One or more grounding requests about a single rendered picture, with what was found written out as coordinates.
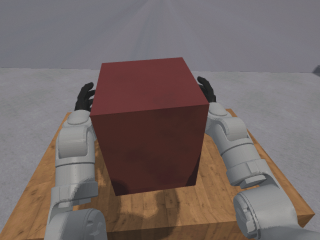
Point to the carton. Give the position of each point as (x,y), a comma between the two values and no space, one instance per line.
(149,117)

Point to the pedestal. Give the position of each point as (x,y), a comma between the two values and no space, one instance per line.
(204,211)

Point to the right robot forearm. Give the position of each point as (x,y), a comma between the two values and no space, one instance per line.
(245,168)

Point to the right robot upper arm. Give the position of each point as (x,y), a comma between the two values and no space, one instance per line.
(265,213)

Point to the left robot forearm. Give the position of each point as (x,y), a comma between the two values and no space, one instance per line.
(74,161)

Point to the left robot hand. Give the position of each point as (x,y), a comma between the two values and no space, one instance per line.
(83,101)

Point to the left robot upper arm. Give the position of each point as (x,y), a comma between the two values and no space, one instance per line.
(84,224)

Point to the right robot hand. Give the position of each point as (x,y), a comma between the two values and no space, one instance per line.
(206,89)

